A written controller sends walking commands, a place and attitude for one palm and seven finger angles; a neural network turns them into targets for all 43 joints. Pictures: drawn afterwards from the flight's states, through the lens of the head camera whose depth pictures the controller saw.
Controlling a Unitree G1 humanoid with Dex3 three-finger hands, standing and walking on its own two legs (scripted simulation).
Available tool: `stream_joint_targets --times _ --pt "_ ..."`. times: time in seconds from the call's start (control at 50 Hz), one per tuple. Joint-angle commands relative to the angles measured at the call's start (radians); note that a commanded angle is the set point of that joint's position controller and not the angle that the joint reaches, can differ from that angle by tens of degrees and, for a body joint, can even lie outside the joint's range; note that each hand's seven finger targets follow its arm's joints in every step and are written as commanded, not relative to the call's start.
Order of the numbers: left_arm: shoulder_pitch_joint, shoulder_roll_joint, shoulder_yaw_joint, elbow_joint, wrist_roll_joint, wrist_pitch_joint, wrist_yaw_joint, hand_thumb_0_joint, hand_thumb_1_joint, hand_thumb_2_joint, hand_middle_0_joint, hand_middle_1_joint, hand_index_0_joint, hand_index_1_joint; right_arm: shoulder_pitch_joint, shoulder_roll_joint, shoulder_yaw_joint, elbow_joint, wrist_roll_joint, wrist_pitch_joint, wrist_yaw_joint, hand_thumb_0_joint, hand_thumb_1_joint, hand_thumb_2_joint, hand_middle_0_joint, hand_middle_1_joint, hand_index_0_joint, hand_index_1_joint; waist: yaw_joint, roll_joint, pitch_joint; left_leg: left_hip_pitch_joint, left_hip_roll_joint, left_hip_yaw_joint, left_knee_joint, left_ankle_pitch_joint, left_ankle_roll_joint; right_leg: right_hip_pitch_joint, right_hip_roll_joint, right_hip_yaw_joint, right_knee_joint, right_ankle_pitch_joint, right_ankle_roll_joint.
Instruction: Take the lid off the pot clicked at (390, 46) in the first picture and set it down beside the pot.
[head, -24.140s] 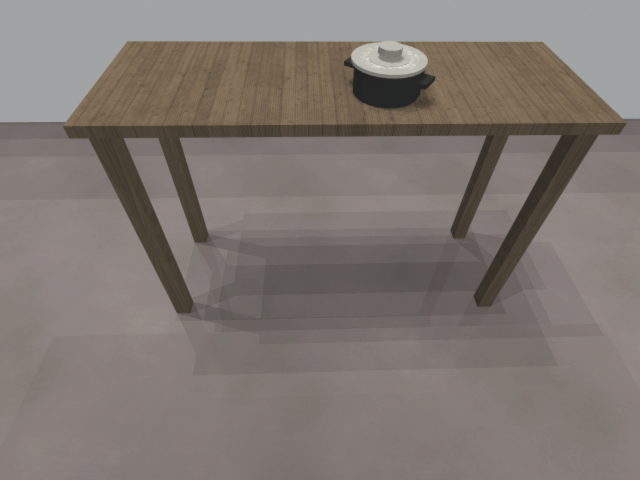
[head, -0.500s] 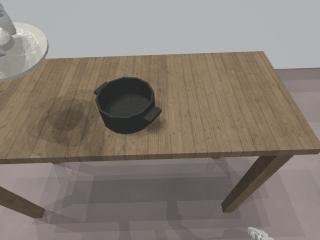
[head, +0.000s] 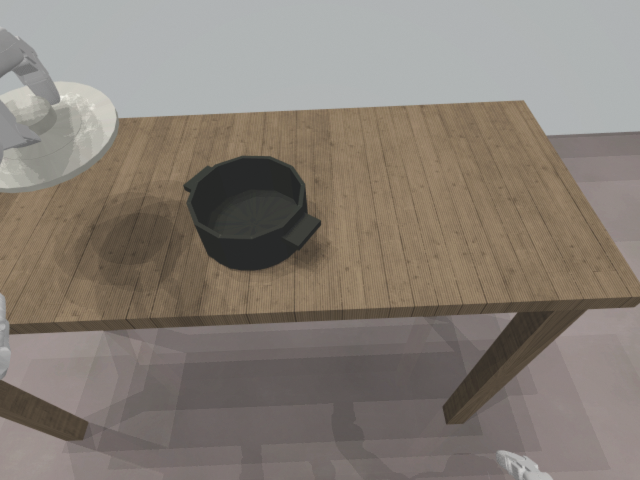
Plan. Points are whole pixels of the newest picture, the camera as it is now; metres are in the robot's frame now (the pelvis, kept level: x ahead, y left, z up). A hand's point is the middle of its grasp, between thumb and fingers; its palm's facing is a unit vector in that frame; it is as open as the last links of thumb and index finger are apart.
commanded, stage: lower the lid onto the table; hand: left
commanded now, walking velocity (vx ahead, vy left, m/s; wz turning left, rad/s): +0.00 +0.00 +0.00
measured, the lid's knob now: (27, 116) +0.46 +0.33 +0.23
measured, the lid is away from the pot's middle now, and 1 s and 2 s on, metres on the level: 0.22 0.24 0.23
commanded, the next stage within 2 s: none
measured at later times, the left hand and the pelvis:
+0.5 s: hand (20, 148) +0.42 +0.33 +0.21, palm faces -0.24 -0.17 -0.96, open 8.6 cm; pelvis +0.00 +0.00 +0.00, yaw +0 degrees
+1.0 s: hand (27, 178) +0.41 +0.35 +0.17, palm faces -0.31 -0.19 -0.93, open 8.6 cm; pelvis +0.00 +0.00 +0.00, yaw +0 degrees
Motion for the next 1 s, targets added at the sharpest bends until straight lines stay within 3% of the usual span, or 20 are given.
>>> stream_joint_targets --times 0.0,0.02,0.06,0.16,0.22,0.26,0.28,0.34,0.4,0.48,0.5,0.54,0.56,0.6,0.7,0.72,0.76,0.84,0.92,0.98 --pt "-0.501 0.335 0.106 -0.169 0.026 -0.013 0.059 0.0 0.523 1.134 -0.835 -0.994 -0.772 -0.944 -0.035 -0.145 -0.053 -0.114 0.001 -0.031 -0.008 0.0 -0.9 -0.9 0.2 0.3 0.2 0.3 -0.001 0.018 -0.395 0.22 0.026 -0.045 0.0 0.433 0.008 0.077 0.052 0.0 0.007 0.228 -0.048" --pt "-0.498 0.305 0.08 -0.163 0.025 -0.01 0.057 0.0 0.523 1.134 -0.835 -0.994 -0.772 -0.944 -0.048 -0.14 -0.053 -0.119 -0.001 -0.034 -0.008 0.0 -0.9 -0.9 0.2 0.3 0.2 0.3 -0.002 0.035 -0.385 0.22 0.023 -0.042 0.003 0.42 0.01 0.068 0.049 0.004 0.003 0.222 -0.049" --pt "-0.526 0.329 0.097 -0.235 0.024 -0.013 0.064 0.0 0.523 1.134 -0.835 -0.994 -0.772 -0.944 -0.04 -0.141 -0.057 -0.123 -0.003 -0.039 -0.006 0.0 -0.9 -0.9 0.2 0.3 0.2 0.3 -0.001 0.066 -0.442 0.263 0.026 -0.052 0.012 0.477 0.009 0.075 0.052 0.009 0.007 0.232 -0.048" --pt "-0.505 0.36 0.121 -0.149 0.036 -0.024 0.073 0.0 0.523 1.134 -0.835 -0.994 -0.772 -0.944 -0.025 -0.143 -0.052 -0.105 -0.006 -0.038 -0.013 0.0 -0.9 -0.9 0.2 0.3 0.2 0.3 -0.008 0.041 -0.405 0.216 0.017 -0.04 0.011 0.417 0.01 0.083 0.054 0.007 0.005 0.238 -0.051" --pt "-0.499 0.326 0.094 -0.123 0.028 -0.033 0.071 0.0 0.523 1.134 -0.835 -0.994 -0.772 -0.944 -0.037 -0.141 -0.051 -0.103 -0.003 -0.032 -0.015 0.0 -0.9 -0.9 0.2 0.3 0.2 0.3 -0.012 0.033 -0.385 0.204 0.018 -0.039 0.006 0.387 0.011 0.075 0.052 0.004 0.004 0.227 -0.05" --pt "-0.527 0.353 0.111 -0.2 0.026 -0.045 0.077 0.0 0.523 1.134 -0.835 -0.994 -0.772 -0.944 -0.034 -0.141 -0.053 -0.11 -0.005 -0.035 -0.012 0.0 -0.9 -0.9 0.2 0.3 0.2 0.3 -0.006 0.074 -0.442 0.235 0.021 -0.049 0.012 0.444 0.009 0.093 0.052 0.01 0.011 0.246 -0.051" --pt "-0.491 0.316 0.086 -0.14 0.027 -0.043 0.077 0.0 0.523 1.134 -0.835 -0.994 -0.772 -0.944 -0.041 -0.136 -0.052 -0.108 -0.006 -0.037 -0.014 0.0 -0.9 -0.9 0.2 0.3 0.2 0.3 -0.013 0.072 -0.409 0.232 0.02 -0.045 0.021 0.444 0.012 0.067 0.054 0.006 0.009 0.236 -0.051" --pt "-0.473 0.302 0.07 -0.077 0.02 -0.047 0.076 0.0 0.523 1.134 -0.835 -0.994 -0.772 -0.944 -0.022 -0.149 -0.055 -0.091 -0.004 -0.03 -0.017 0.0 -0.9 -0.9 0.2 0.3 0.2 0.3 -0.025 0.058 -0.349 0.201 0.021 -0.043 0.005 0.378 0.007 0.041 0.058 -0.004 -0.011 0.208 -0.054" --pt "-0.505 0.382 0.137 -0.159 0.031 -0.069 0.091 0.0 0.523 1.134 -0.835 -0.994 -0.772 -0.944 -0.024 -0.144 -0.056 -0.101 -0.008 -0.034 -0.017 0.0 -0.9 -0.9 0.2 0.3 0.2 0.3 -0.008 0.079 -0.455 0.23 0.015 -0.043 0.018 0.428 0.013 0.101 0.056 0.011 0.011 0.247 -0.052" --pt "-0.448 0.325 0.106 -0.133 0.017 -0.079 0.089 0.0 0.523 1.134 -0.835 -0.994 -0.772 -0.944 -0.023 -0.141 -0.058 -0.099 -0.008 -0.033 -0.014 0.0 -0.9 -0.9 0.2 0.3 0.2 0.3 -0.017 0.081 -0.421 0.238 0.022 -0.05 0.027 0.474 0.011 0.069 0.058 0.004 0.008 0.245 -0.049" --pt "-0.417 0.337 0.123 -0.092 0.017 -0.081 0.088 0.0 0.523 1.134 -0.835 -0.994 -0.772 -0.944 -0.012 -0.144 -0.059 -0.092 -0.007 -0.031 -0.015 0.0 -0.9 -0.9 0.2 0.3 0.2 0.3 -0.017 0.045 -0.394 0.22 0.022 -0.047 0.026 0.451 0.013 0.066 0.058 0.004 0.006 0.246 -0.048" --pt "-0.357 0.371 0.15 -0.059 0.008 -0.091 0.085 0.0 0.523 1.134 -0.835 -0.994 -0.772 -0.944 -0.016 -0.157 -0.059 -0.097 -0.005 -0.028 -0.011 0.0 -0.9 -0.9 0.2 0.3 0.2 0.3 -0.004 0.045 -0.374 0.179 0.019 -0.039 0.019 0.413 0.009 0.076 0.056 0.002 0.007 0.242 -0.052" --pt "-0.408 0.39 0.161 -0.117 0.015 -0.1 0.089 0.0 0.523 1.134 -0.835 -0.994 -0.772 -0.944 -0.012 -0.151 -0.059 -0.098 -0.006 -0.023 -0.011 0.0 -0.9 -0.9 0.2 0.3 0.2 0.3 -0.005 0.038 -0.419 0.192 0.02 -0.042 0.019 0.434 0.011 0.103 0.054 0.007 0.02 0.258 -0.048" --pt "-0.404 0.358 0.138 -0.092 0.011 -0.103 0.089 0.0 0.523 1.134 -0.835 -0.994 -0.772 -0.944 -0.015 -0.146 -0.06 -0.098 -0.007 -0.02 -0.012 0.0 -0.9 -0.9 0.2 0.3 0.2 0.3 -0.014 0.038 -0.393 0.189 0.02 -0.04 0.023 0.416 0.015 0.081 0.054 0.006 0.014 0.242 -0.046" --pt "-0.413 0.415 0.18 -0.084 0.012 -0.124 0.097 0.0 0.523 1.134 -0.835 -0.994 -0.772 -0.944 -0.007 -0.149 -0.062 -0.098 -0.006 -0.013 -0.016 0.0 -0.9 -0.9 0.2 0.3 0.2 0.3 -0.013 0.04 -0.408 0.179 0.018 -0.042 0.023 0.403 0.017 0.094 0.056 0.009 0.019 0.238 -0.046" --pt "-0.399 0.365 0.14 -0.052 0.012 -0.125 0.093 0.0 0.523 1.134 -0.835 -0.994 -0.772 -0.944 -0.012 -0.145 -0.061 -0.099 -0.005 -0.014 -0.018 0.0 -0.9 -0.9 0.2 0.3 0.2 0.3 -0.023 0.049 -0.378 0.175 0.016 -0.036 0.028 0.391 0.018 0.067 0.056 0.007 0.015 0.229 -0.046" --pt "-0.426 0.344 0.114 -0.075 0.006 -0.131 0.097 0.0 0.523 1.134 -0.835 -0.994 -0.772 -0.944 -0.007 -0.145 -0.063 -0.094 -0.006 -0.013 -0.015 0.0 -0.9 -0.9 0.2 0.3 0.2 0.3 -0.029 0.091 -0.382 0.196 0.022 -0.044 0.023 0.387 0.012 0.044 0.057 0.005 0.01 0.198 -0.049" --pt "-0.4 0.36 0.138 -0.112 0.002 -0.145 0.107 0.0 0.523 1.134 -0.835 -0.994 -0.772 -0.944 -0.002 -0.153 -0.069 -0.094 -0.011 -0.021 -0.015 0.0 -0.9 -0.9 0.2 0.3 0.2 0.3 -0.02 0.115 -0.424 0.243 0.025 -0.058 0.039 0.472 0.008 0.034 0.062 0.004 0.008 0.223 -0.055" --pt "-0.371 0.338 0.13 -0.029 -0.001 -0.149 0.107 0.0 0.523 1.134 -0.835 -0.994 -0.772 -0.944 0.008 -0.15 -0.065 -0.077 -0.009 -0.012 -0.017 0.0 -0.9 -0.9 0.2 0.3 0.2 0.3 -0.034 0.058 -0.358 0.196 0.023 -0.052 0.03 0.395 0.008 0.013 0.065 -0.004 0.006 0.188 -0.049" --pt "-0.426 0.345 0.124 -0.063 0.004 -0.162 0.111 0.0 0.523 1.134 -0.835 -0.994 -0.772 -0.944 0.005 -0.15 -0.068 -0.081 -0.009 -0.008 -0.016 0.0 -0.9 -0.9 0.2 0.3 0.2 0.3 -0.031 0.062 -0.395 0.198 0.02 -0.055 0.023 0.369 0.007 0.027 0.063 -0.002 0.013 0.179 -0.051"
